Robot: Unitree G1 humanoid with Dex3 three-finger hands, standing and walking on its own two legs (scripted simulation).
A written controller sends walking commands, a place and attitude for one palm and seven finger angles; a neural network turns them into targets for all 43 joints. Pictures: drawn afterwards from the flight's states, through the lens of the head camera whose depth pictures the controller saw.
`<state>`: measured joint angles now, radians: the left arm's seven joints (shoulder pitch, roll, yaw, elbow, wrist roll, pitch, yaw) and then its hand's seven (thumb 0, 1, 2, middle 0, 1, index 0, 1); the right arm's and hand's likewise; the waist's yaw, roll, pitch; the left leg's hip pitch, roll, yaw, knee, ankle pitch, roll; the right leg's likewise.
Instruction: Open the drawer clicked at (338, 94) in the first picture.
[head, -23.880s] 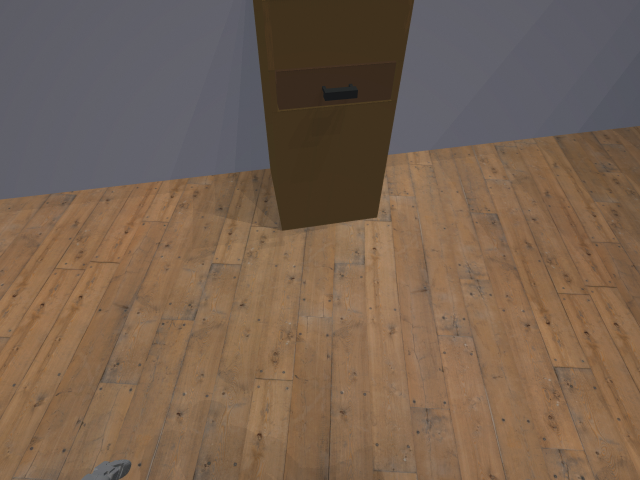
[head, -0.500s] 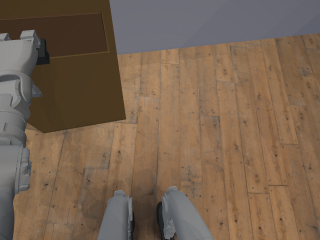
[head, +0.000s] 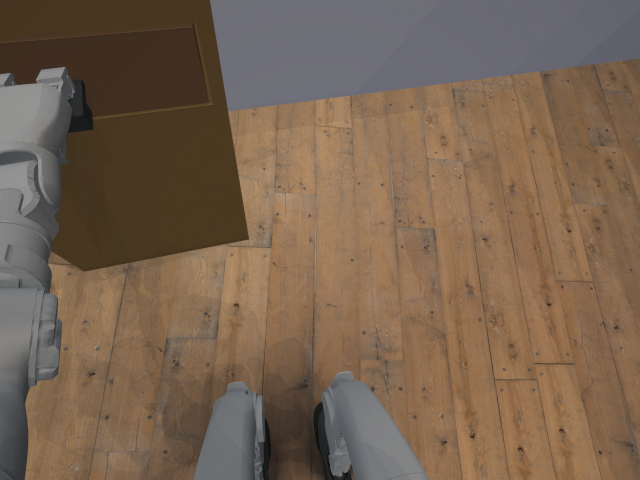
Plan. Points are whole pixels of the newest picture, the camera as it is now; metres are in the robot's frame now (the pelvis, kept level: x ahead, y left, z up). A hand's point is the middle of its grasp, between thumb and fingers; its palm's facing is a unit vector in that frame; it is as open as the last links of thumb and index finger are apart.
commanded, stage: pull the drawer open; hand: left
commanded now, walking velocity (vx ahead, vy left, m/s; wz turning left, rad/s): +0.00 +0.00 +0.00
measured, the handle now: (39, 105) +0.58 +0.29 +0.01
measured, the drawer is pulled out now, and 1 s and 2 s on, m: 0.00 0.00 0.00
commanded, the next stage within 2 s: none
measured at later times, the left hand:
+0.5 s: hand (51, 149) +0.53 +0.28 -0.01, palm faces -0.08 -0.03 -1.00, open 6.1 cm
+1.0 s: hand (50, 146) +0.53 +0.29 -0.01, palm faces -0.02 -0.03 -1.00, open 5.9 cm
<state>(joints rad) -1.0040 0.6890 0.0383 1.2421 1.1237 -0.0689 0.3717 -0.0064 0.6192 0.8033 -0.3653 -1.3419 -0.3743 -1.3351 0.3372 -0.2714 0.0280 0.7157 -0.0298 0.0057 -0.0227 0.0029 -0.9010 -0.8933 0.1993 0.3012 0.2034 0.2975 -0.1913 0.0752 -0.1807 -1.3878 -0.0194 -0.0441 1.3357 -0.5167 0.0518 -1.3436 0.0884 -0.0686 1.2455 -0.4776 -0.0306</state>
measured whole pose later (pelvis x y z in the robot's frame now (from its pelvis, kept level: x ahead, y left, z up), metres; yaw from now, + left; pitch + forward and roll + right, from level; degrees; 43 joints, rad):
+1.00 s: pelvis +0.06 +0.02 +0.03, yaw +0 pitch +32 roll -5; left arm -0.76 0.51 0.04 1.07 1.13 -0.08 0.53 -0.01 0.65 0.83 -0.34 -1.35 -0.39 -1.34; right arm 0.27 -0.27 -0.04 0.73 -0.06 0.07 0.01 0.00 -0.90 -0.89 0.20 0.30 0.20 0.30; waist -0.09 0.06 -0.21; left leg -1.19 -0.03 -0.01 1.23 -0.59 0.07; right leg -1.15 0.07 -0.05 1.14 -0.55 -0.01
